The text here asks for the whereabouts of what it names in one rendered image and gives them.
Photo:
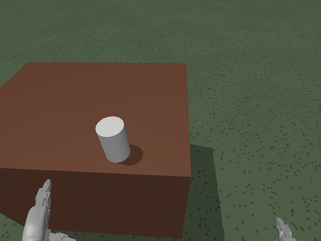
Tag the can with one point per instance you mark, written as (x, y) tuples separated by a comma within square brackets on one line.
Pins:
[(112, 135)]

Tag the left robot hand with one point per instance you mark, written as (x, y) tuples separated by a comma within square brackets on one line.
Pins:
[(36, 226)]

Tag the right robot hand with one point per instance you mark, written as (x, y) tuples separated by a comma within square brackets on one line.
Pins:
[(283, 231)]

